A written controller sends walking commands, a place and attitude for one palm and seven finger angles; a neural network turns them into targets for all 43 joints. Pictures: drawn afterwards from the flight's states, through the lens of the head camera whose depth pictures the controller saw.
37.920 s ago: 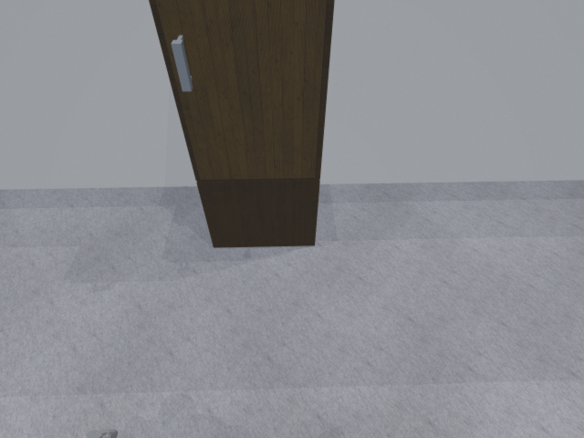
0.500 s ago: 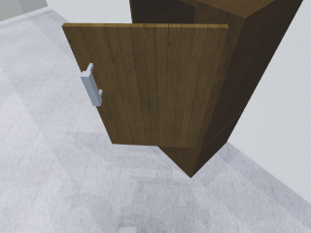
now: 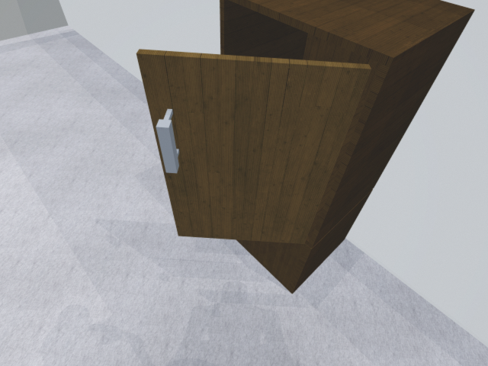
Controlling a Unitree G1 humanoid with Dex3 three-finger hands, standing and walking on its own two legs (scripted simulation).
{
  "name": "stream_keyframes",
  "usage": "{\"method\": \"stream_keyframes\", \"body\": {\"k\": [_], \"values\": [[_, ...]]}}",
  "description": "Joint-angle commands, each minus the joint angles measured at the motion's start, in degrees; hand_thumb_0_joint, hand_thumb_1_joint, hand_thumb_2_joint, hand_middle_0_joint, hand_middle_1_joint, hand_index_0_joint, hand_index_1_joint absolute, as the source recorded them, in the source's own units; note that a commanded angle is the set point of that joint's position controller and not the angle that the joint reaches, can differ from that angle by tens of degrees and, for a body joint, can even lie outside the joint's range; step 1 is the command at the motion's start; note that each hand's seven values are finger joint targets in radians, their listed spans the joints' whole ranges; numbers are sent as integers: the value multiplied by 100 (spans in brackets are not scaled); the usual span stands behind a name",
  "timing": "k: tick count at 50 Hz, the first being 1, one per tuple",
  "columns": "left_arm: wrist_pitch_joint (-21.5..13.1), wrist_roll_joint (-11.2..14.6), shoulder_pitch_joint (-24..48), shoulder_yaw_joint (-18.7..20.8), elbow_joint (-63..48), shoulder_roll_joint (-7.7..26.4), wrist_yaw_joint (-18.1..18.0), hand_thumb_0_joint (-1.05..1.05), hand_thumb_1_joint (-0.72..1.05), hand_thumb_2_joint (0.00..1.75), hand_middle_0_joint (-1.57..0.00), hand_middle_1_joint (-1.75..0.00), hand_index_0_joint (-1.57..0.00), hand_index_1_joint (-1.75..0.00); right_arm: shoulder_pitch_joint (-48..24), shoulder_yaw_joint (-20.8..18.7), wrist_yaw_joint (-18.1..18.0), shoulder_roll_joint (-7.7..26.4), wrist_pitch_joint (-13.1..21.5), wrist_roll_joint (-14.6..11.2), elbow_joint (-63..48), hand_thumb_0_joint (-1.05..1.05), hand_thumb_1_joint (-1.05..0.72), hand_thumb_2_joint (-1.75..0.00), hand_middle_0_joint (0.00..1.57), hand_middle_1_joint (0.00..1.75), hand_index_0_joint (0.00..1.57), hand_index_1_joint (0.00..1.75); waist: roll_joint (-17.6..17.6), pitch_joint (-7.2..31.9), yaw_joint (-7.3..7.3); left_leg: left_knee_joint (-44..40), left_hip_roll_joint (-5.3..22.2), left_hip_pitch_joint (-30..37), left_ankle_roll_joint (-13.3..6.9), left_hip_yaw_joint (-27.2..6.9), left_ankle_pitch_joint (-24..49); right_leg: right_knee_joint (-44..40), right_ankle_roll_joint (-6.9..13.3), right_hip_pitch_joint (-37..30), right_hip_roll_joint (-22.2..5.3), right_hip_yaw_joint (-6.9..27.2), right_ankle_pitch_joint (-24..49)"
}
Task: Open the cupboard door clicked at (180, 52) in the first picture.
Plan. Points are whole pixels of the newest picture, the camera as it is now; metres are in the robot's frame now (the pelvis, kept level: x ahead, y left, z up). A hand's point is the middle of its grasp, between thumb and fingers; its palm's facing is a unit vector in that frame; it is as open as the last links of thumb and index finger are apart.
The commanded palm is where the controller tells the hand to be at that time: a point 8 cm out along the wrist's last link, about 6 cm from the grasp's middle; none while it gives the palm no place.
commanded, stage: look again from close up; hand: left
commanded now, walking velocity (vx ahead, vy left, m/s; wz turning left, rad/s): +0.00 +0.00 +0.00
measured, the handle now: (170, 141) +0.52 +0.19 +0.07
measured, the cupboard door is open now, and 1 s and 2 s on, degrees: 44 44 44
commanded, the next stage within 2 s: raise the hand with hooked fingers in 0.62 s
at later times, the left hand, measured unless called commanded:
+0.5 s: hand out of the picture +0.00 +0.14 -0.17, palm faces +0.02 -0.97 -0.23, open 7.4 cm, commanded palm none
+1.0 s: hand (172, 313) +0.20 +0.13 +0.00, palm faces +0.11 -0.99 -0.05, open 7.9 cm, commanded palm +0.12 +0.19 -0.05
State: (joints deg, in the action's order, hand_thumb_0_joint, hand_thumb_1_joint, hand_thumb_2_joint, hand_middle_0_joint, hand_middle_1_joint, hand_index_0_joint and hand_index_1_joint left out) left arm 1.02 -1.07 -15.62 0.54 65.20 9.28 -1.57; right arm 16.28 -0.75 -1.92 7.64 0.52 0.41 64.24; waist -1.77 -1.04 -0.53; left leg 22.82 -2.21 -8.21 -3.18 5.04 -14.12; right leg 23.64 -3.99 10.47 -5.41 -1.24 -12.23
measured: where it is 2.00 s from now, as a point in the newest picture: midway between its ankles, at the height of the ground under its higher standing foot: outside the picture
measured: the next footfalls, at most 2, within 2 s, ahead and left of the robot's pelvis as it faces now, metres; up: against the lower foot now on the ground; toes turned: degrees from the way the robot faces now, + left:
none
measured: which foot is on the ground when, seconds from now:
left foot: down 0.00-1.00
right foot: down 0.00-1.00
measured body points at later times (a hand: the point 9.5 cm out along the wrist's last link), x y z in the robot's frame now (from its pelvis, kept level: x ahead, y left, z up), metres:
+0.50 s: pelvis +0.01 -0.03 +0.00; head +0.02 -0.06 +0.44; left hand +0.00 +0.19 -0.15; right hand +0.02 -0.25 -0.18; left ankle -0.02 +0.08 -0.74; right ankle +0.00 -0.16 -0.74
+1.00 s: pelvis -0.01 -0.07 -0.04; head +0.02 -0.08 +0.41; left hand +0.19 +0.18 +0.00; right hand +0.18 -0.34 -0.11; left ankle -0.02 +0.08 -0.74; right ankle +0.00 -0.16 -0.74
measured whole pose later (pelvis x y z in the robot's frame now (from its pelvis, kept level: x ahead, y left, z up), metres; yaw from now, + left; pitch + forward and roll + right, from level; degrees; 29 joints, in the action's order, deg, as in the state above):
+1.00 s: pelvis -0.01 -0.07 -0.04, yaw +1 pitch +8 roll +2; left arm -32.0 14.5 -18.8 11.6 14.5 9.9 14.6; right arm 9.8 -4.8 -2.0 15.4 16.6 -1.1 38.5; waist -0.5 6.3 0.7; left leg 46.9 2.4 -31.6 2.5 2.0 -23.7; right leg 50.2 1.8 34.7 -2.2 -3.4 -24.0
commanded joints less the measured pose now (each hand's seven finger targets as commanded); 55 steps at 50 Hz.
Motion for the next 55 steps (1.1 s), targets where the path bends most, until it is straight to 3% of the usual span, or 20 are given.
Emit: {"method": "stream_keyframes", "body": {"k": [1,4,5,7,9,13,18,35,36,37,38,39,40,41,42,43,45,48,51,55], "values": [[-84,-8,-455,54,-99,348,-55,0,90,90,-20,-30,-20,-30,296,-89,-8,614,93,22,-94,0,-90,-90,20,30,20,30,260,-385,-30,-931,902,-559,170,-889,128,-228,269,-87,-131,83,407],[-117,-5,-525,50,-78,325,-65,0,90,90,-20,-30,-20,-30,385,-81,-12,565,108,8,-53,0,-90,-90,20,30,20,30,103,-338,-15,-788,864,-430,165,-795,405,-283,283,-59,-155,102,490],[-215,-70,-512,-88,-21,479,-286,0,90,90,-20,-30,-20,-30,77,9,72,898,177,-57,-487,0,-90,-90,20,30,20,30,571,-636,11,73,945,-892,292,-624,1670,37,394,206,-216,199,616],[-215,-24,-579,-54,-277,569,-173,0,90,90,-20,-30,-20,-30,353,18,98,704,163,48,-652,0,-90,-90,20,30,20,30,719,-300,37,-348,783,-1094,222,-937,-360,372,556,199,-44,73,-617],[-231,-44,-619,-71,-341,454,-97,0,90,90,-20,-30,-20,-30,310,22,93,688,193,61,-780,0,-90,-90,20,30,20,30,1042,-120,-45,-490,849,-1091,56,-1131,-415,533,575,135,62,-44,-365],[-291,19,-537,-102,-301,354,-72,0,90,90,-20,-30,-20,-30,517,42,60,654,213,12,-725,0,-90,-90,20,30,20,30,11,-102,86,-129,772,-556,18,-877,632,243,571,240,-66,135,153],[-264,31,-485,-69,-296,411,-70,0,90,90,-20,-30,-20,-30,452,63,58,667,176,13,-589,0,-90,-90,20,30,20,30,-1,-436,72,-228,740,-554,60,-751,491,114,559,350,-77,232,79],[-307,39,-281,18,-360,687,-54,0,90,90,-20,-30,-20,-30,198,63,43,640,119,35,-296,0,-90,-90,20,30,20,30,-66,-224,28,-122,709,-238,229,-457,704,-155,637,42,-200,386,954],[-374,11,-887,90,-151,825,-284,0,90,90,-20,-30,-20,-30,-346,-42,81,841,128,-35,-641,0,-90,-90,20,30,20,30,-1320,-121,-238,1256,781,-831,399,-310,343,-99,328,-316,-572,859,3991],[-1803,1124,3858,945,-8725,2153,-163,0,88,89,-20,-32,-20,-32,-284,-164,-224,1778,1027,-274,-2466,0,-90,-90,20,30,20,30,194,2609,517,307,191,428,71,-315,1335,506,535,-705,-42,460,3079],[-1551,658,780,920,-7141,1775,-355,0,85,88,-20,-33,-20,-33,-616,-133,-430,1323,1449,-165,-2238,0,-90,-90,20,30,20,30,1595,2512,-85,180,270,782,55,-190,1966,678,671,-544,333,182,1648],[-843,951,-577,317,-6421,475,-497,0,83,87,-21,-34,-21,-34,-751,-150,-374,1089,1598,-312,-2246,0,-90,-90,20,30,20,30,1764,1419,7,267,296,154,273,-352,1842,532,612,-6,353,-197,874],[-876,1082,-316,267,-6293,181,-388,0,81,86,-21,-36,-21,-36,-563,-161,-367,1174,1657,-336,-2129,0,-90,-90,20,30,20,30,606,646,251,501,293,-176,223,-385,1570,457,501,459,407,-328,956],[-1196,1151,50,723,-6385,576,-271,0,78,85,-21,-37,-21,-37,-662,-303,-363,1323,1750,-257,-2422,0,-90,-90,20,30,20,30,-21,154,337,793,234,-626,172,-447,1113,526,415,1005,415,-361,744],[-1567,1165,-232,1094,-6068,732,-67,0,76,84,-21,-39,-21,-39,-565,-398,-341,1381,1799,-148,-2491,0,-90,-90,20,30,20,30,-515,353,293,1025,201,-976,182,-416,871,687,371,1270,427,-421,457],[-1925,1251,-1027,1118,-5500,420,227,0,74,83,-21,-40,-21,-40,-652,-441,-286,1303,1843,-76,-2657,0,-90,-90,20,30,20,30,-890,340,64,1268,165,-1463,220,-406,634,943,346,1481,442,-413,257],[-2728,1431,-2063,1258,-4858,200,929,0,69,81,-22,-43,-22,-43,-852,-486,-95,1215,1875,-89,-2979,0,-90,-90,20,30,20,30,-927,436,-302,1762,67,-2306,347,-331,393,1528,400,1605,383,-238,234],[-3968,1695,-1819,1435,-5112,506,2133,0,62,78,-22,-48,-22,-48,-1029,-555,92,1306,1939,-141,-3472,0,-90,-90,20,30,20,30,-775,1005,-269,2645,-8,-3217,397,-283,20,2191,380,1825,220,277,388],[-3820,2077,-1569,1841,-5674,948,2814,0,55,75,-22,-53,-22,-53,-1131,-550,73,1392,1860,-271,-4051,0,-90,-90,20,30,20,30,-356,1695,-333,3001,-90,-3369,309,-156,-107,2219,344,1604,75,743,144],[-3368,2264,-306,1870,-7167,1130,2574,0,46,71,-23,-58,-23,-58,-852,-492,-106,1335,1720,-289,-4290,0,-90,-90,20,30,20,30,15,1752,-33,3176,41,-3253,219,-289,-307,2139,310,2043,225,749,-670]]}}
